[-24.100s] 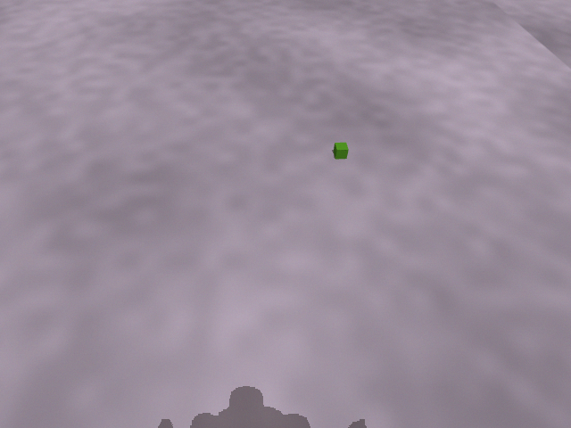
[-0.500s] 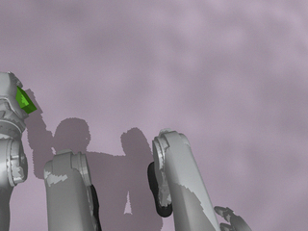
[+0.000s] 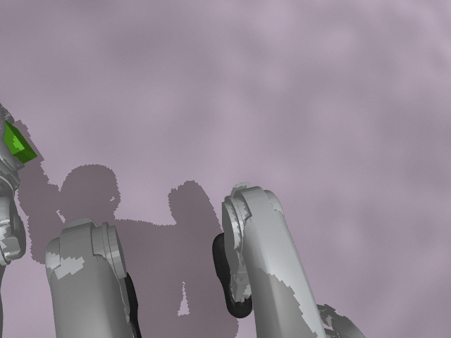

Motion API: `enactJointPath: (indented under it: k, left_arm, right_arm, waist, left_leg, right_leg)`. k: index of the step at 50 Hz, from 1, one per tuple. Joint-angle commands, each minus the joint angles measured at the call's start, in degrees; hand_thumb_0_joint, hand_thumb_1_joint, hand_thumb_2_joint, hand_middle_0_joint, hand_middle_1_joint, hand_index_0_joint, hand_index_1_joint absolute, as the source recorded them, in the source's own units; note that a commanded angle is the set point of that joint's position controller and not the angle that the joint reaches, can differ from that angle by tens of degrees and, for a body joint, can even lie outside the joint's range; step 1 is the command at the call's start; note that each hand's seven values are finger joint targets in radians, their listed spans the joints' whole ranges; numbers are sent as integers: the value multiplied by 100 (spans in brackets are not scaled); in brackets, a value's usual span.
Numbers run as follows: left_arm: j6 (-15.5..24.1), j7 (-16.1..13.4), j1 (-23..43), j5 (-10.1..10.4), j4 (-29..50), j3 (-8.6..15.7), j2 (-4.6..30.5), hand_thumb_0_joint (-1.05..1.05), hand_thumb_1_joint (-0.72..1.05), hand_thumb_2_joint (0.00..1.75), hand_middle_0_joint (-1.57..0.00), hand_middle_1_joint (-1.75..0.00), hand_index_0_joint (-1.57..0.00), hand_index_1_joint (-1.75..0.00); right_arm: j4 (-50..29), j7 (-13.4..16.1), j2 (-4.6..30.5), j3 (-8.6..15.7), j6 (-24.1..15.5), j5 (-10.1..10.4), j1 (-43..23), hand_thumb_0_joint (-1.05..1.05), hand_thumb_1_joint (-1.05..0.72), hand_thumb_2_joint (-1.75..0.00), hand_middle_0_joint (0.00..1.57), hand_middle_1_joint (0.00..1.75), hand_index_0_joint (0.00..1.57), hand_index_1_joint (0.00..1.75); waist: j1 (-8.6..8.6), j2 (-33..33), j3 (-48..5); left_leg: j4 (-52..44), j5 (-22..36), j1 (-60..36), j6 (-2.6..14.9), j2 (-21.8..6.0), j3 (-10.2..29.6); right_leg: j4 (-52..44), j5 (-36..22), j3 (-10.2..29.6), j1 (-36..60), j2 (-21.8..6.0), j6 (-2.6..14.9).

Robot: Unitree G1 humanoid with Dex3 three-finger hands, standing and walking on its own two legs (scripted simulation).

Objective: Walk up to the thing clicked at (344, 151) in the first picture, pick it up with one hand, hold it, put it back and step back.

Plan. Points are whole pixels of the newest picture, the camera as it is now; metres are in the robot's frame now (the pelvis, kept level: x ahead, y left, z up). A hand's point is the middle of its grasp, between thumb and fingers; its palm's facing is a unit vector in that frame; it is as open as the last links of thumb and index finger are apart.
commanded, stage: lower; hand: left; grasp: from above
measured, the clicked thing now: (2, 147) +0.47 +0.29 -0.21
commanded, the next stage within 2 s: rest in 0.24 s
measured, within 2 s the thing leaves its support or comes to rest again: rests again in 0.86 s
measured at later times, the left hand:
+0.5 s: hand (18, 151) +0.47 +0.28 -0.23, palm faces -0.41 -0.20 -0.89, open 9.5 cm
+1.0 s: hand (28, 151) +0.48 +0.28 -0.27, palm faces -0.40 -0.22 -0.89, open 9.5 cm
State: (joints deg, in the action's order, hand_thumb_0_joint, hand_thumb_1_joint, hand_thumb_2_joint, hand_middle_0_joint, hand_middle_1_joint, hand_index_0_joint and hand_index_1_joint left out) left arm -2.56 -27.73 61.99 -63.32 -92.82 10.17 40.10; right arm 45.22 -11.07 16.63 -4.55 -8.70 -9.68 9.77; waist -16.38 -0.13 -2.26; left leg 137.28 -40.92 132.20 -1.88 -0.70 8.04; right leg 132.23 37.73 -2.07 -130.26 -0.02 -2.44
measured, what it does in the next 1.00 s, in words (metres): stands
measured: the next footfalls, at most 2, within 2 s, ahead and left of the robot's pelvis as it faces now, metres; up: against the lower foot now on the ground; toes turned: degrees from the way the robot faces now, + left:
none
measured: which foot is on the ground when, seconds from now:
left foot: down 0.00-1.00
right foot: down 0.00-1.00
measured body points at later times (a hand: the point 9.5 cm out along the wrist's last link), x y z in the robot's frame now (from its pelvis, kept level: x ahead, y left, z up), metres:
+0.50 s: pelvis +0.00 +0.00 -0.02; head +0.28 +0.07 +0.33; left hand +0.49 +0.29 -0.18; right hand +0.01 -0.26 -0.11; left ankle +0.07 +0.13 -0.30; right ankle +0.10 -0.13 -0.30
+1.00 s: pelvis +0.00 +0.01 -0.03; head +0.30 +0.08 +0.31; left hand +0.50 +0.28 -0.22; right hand +0.01 -0.25 -0.09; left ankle +0.07 +0.13 -0.30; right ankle +0.10 -0.13 -0.30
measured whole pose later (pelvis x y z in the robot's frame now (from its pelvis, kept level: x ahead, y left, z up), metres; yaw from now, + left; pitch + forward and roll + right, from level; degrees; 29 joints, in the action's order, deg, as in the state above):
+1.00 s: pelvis +0.00 +0.01 -0.03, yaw -5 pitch +32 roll -12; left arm 0.8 -36.1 65.0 -65.4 -101.4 12.6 50.4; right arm 42.1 -17.5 19.0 -12.0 -14.3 -13.5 7.9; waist -21.7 4.7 7.1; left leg 144.8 -43.3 134.6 -1.3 -0.8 12.8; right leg 135.5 38.0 -5.7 -130.5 1.5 -3.6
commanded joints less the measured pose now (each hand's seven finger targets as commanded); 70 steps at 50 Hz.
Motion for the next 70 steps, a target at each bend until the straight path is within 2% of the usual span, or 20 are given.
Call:
enactJointPath:
  k: [1,4,6,10,12,20,23,28,35,38,40,45,49,53,55,59,65,67,68,70]
  left_arm:
    - [83,-236,2135,0,642,-125,1330,0,70,65,-112,-53,-112,-54]
    - [182,-274,2118,-84,612,18,1668,0,69,66,-112,-53,-111,-54]
    - [209,-332,1988,-117,473,-15,1550,0,71,65,-114,-54,-113,-55]
    - [296,-428,2129,-193,354,-3,1688,0,72,64,-113,-56,-113,-56]
    - [330,-550,2041,-190,586,243,2062,0,73,66,-114,-55,-114,-56]
    - [289,-697,2116,-262,247,57,1768,0,69,60,-110,-48,-110,-48]
    - [309,-759,1915,-210,311,171,2009,0,66,61,-108,-48,-107,-49]
    - [363,-786,1993,-211,143,98,1995,0,65,60,-108,-47,-107,-48]
    - [374,-997,1919,-232,84,223,2205,0,67,60,-109,-49,-108,-49]
    - [380,-1006,2106,-256,-73,106,2131,0,66,60,-108,-48,-108,-48]
    - [409,-1081,2032,-210,62,216,2342,0,67,60,-109,-49,-109,-49]
    - [362,-1108,2011,-226,-184,100,2203,0,69,61,-110,-51,-110,-50]
    - [338,-1159,1897,-243,-255,211,2384,0,68,63,-109,-50,-109,-50]
    - [361,-1163,1974,-219,-451,217,2424,0,68,62,-108,-51,-108,-51]
    - [411,-1174,2037,-217,-338,276,2649,0,66,62,-108,-51,-107,-51]
    - [455,-1219,2087,-210,-443,26,2424,0,63,61,-103,-55,-104,-54]
    - [466,-1252,2028,-243,-759,124,2627,0,61,58,-101,-52,-102,-51]
    - [505,-1218,2279,-248,-675,-125,2420,0,63,56,-102,-53,-103,-52]
    - [496,-1284,2019,-255,-798,216,2818,0,62,57,-102,-53,-103,-52]
    - [491,-1300,2016,-273,-865,170,2741,0,61,56,-101,-52,-102,-51]
  right_arm:
    - [80,19,1390,375,-52,8,1346,0,-89,-90,20,30,20,30]
    - [53,4,1516,325,-82,-17,1358,0,-89,-90,20,30,20,30]
    - [24,-34,1477,279,-90,-48,1319,0,-89,-90,20,30,20,30]
    - [-18,-101,1523,226,-117,-140,1327,0,-90,-90,20,30,20,30]
    - [-48,-102,1599,208,-116,-152,1323,0,-89,-90,20,30,20,30]
    - [-7,-240,1632,136,-185,-245,1322,0,-88,-89,20,30,20,30]
    - [-38,-259,1685,85,-197,-202,1268,0,-88,-89,20,30,20,30]
    - [-48,-333,1715,-26,-284,-245,1310,0,-89,-89,20,30,20,30]
    - [-109,-420,1821,-89,-361,-263,1268,0,-89,-89,20,30,20,30]
    - [-108,-485,1854,-157,-431,-326,1266,0,-89,-89,20,30,20,30]
    - [-94,-500,1905,-167,-467,-309,1230,0,-89,-89,20,30,20,30]
    - [-115,-585,1923,-233,-556,-351,1197,0,-89,-90,20,30,20,30]
    - [-161,-615,2036,-266,-587,-351,1180,0,-89,-90,20,30,20,30]
    - [-155,-643,2073,-309,-637,-382,1178,0,-89,-90,20,30,20,30]
    - [-177,-632,2147,-333,-661,-362,1146,0,-89,-90,20,30,20,30]
    - [-228,-657,2044,-441,-668,-377,1042,0,-89,-90,20,30,20,30]
    - [-182,-655,2176,-463,-759,-391,1087,0,-89,-90,20,30,20,30]
    - [-215,-677,2147,-521,-813,-402,1014,0,-89,-90,20,30,20,30]
    - [-186,-649,2299,-477,-801,-403,1098,0,-89,-90,20,30,20,30]
    - [-188,-657,2259,-499,-804,-394,1103,0,-89,-90,20,30,20,30]
  waist:
    - [-154,-1700,-3846]
    - [-98,-1647,-3888]
    - [-97,-1845,-3895]
    - [-272,-1760,-3693]
    - [-107,-1846,-3993]
    - [-399,-2025,-3545]
    - [-255,-2070,-3720]
    - [-459,-2060,-3468]
    - [-452,-2366,-3541]
    - [-664,-2245,-3242]
    - [-501,-2333,-3382]
    - [-682,-2342,-3196]
    - [-671,-2454,-3295]
    - [-814,-2321,-2952]
    - [-748,-2426,-3007]
    - [-821,-2309,-3059]
    - [-937,-2214,-2589]
    - [-1009,-2258,-2458]
    - [-961,-2166,-2635]
    - [-955,-2192,-2522]
  left_leg:
    - [-1258,1294,-2573,300,38,-650]
    - [-1143,1340,-2524,310,38,-626]
    - [-1179,1399,-2651,262,35,-606]
    - [-966,1262,-2414,322,27,-608]
    - [-957,1329,-2414,319,18,-614]
    - [-881,1170,-2498,286,-14,-505]
    - [-893,1353,-2481,286,-19,-476]
    - [-778,1416,-2513,284,-42,-412]
    - [-809,1649,-2768,220,-71,-329]
    - [-718,1497,-2648,245,-87,-305]
    - [-767,1478,-2664,243,-84,-300]
    - [-697,1565,-2749,230,-110,-261]
    - [-746,1835,-2892,188,-128,-200]
    - [-684,1538,-2634,230,-128,-194]
    - [-748,1435,-2630,226,-127,-172]
    - [-699,1415,-2535,242,-149,-152]
    - [-669,1260,-2476,236,-157,-108]
    - [-650,1103,-2413,248,-161,-96]
    - [-720,1215,-2503,239,-167,-52]
    - [-755,1211,-2446,220,-167,-36]
  right_leg:
    - [-1179,-1298,-653,2275,196,412]
    - [-1110,-1316,-696,2312,199,392]
    - [-997,-1370,-733,2295,201,421]
    - [-1011,-1358,-738,2307,241,368]
    - [-983,-1392,-744,2507,236,354]
    - [-848,-1278,-900,2072,268,388]
    - [-800,-1430,-904,2237,277,386]
    - [-772,-1529,-964,2243,285,375]
    - [-676,-1704,-1054,2235,315,399]
    - [-725,-1626,-1080,2182,341,384]
    - [-752,-1595,-1078,2255,352,383]
    - [-728,-1697,-1124,2264,362,373]
    - [-658,-1887,-1173,2352,355,382]
    - [-738,-1693,-1188,2296,369,365]
    - [-751,-1585,-1195,2304,377,380]
    - [-770,-1623,-1204,2463,432,365]
    - [-781,-1490,-1255,2280,412,353]
    - [-796,-1368,-1267,2110,428,354]
    - [-848,-1446,-1290,2300,422,340]
    - [-786,-1440,-1298,2272,410,352]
